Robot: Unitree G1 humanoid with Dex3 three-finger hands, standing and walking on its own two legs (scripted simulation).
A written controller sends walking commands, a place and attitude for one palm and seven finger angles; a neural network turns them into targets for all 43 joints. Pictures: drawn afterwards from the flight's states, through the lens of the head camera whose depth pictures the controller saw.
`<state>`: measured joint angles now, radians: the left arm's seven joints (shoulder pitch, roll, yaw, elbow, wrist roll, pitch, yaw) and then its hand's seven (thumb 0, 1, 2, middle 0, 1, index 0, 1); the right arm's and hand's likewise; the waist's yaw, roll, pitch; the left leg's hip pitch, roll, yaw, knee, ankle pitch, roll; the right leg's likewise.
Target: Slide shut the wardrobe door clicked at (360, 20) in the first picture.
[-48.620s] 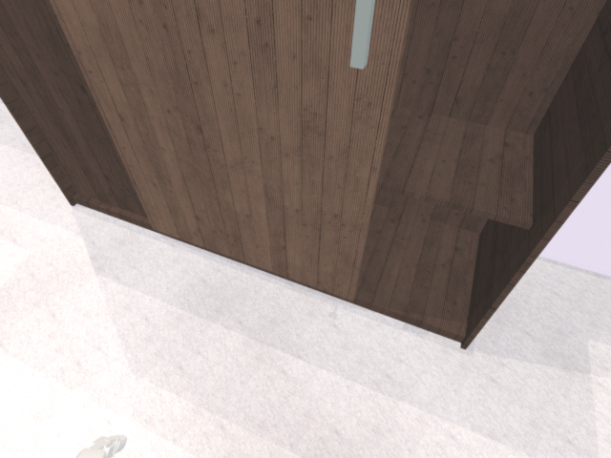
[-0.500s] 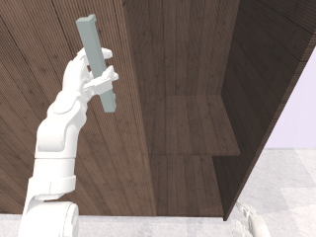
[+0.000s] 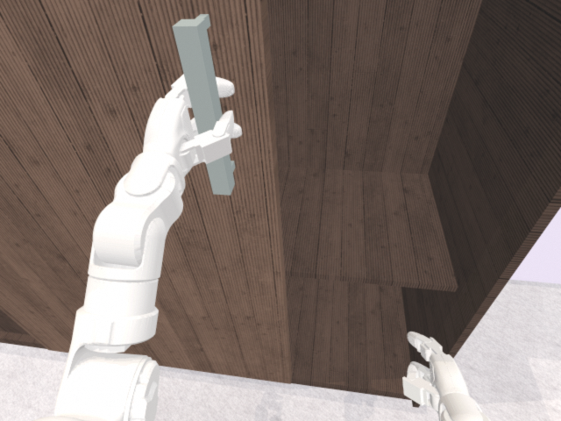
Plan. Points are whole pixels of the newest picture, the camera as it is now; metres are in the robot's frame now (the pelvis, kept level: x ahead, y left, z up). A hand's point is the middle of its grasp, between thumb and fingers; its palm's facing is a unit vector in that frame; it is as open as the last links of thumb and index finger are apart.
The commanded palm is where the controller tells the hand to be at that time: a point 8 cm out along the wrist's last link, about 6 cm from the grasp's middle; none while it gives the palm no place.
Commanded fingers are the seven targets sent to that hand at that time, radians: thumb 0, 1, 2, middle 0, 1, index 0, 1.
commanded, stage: tug the door sideways, standing still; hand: left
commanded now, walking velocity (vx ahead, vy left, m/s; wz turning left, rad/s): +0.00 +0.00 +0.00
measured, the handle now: (214, 112) +0.41 +0.12 +0.27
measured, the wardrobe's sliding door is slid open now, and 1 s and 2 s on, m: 0.40 0.40 0.25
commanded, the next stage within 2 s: step sideways, sliding the door along in 0.54 s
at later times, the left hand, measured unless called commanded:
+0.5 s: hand (225, 138) +0.36 +0.10 +0.27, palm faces +0.02 -1.00 -0.07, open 6.3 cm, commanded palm +0.34 +0.10 +0.27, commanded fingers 0.00 0.90 0.90 -0.45 -1.40 -0.45 -1.40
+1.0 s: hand (227, 143) +0.37 +0.10 +0.25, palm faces +0.12 -0.99 -0.12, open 6.5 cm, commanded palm +0.35 +0.12 +0.26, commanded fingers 0.00 0.90 0.90 -0.45 -1.40 -0.45 -1.40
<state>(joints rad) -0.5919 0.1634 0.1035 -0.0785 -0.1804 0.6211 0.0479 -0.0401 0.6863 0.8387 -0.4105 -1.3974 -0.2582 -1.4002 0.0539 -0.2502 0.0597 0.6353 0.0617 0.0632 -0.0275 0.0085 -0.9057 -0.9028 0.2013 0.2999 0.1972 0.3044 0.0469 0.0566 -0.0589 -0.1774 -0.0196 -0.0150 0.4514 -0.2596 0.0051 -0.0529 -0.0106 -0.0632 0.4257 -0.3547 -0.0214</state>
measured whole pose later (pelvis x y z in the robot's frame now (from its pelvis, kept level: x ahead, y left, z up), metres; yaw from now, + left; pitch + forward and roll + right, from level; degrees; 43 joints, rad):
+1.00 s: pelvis -0.04 -0.02 -0.01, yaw +0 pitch +0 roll -2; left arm -0.69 0.22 0.08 0.23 -0.12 0.03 0.11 -0.12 0.69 0.84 -0.48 -1.40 -0.16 -1.37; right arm 0.22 -0.21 0.01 0.69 0.06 0.05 -0.05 0.01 -0.91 -0.90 0.20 0.30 0.20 0.30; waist 0.05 0.12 0.05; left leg -0.37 0.07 -0.02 0.70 -0.22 0.02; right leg -0.15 0.09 -0.07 0.47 -0.32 -0.07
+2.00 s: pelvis +0.05 -0.21 -0.01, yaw +6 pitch -3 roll +0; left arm -0.40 0.18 0.05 -0.34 -0.03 0.03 0.11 -0.16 0.68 0.79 -0.51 -1.47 -0.15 -0.99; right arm 0.03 -0.21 -0.06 0.58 0.05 -0.03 0.03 0.01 -0.91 -0.90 0.20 0.30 0.20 0.30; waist 0.09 0.03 0.21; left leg -0.24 0.13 0.08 0.57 -0.21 -0.04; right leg -0.39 0.01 0.01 0.78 -0.34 0.00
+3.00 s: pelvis -0.02 -0.41 +0.00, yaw -4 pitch -3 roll -1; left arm -0.40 0.24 0.07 -0.10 -0.08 0.00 0.14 -0.03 0.68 0.77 -0.34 -1.43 -0.06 -1.05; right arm 0.13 -0.17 -0.02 0.63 0.04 0.07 0.00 0.01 -0.91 -0.90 0.20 0.30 0.19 0.30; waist 0.02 0.01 0.08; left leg -0.20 0.10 0.07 0.50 -0.24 -0.02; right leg -0.45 0.07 0.01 1.01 -0.40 -0.01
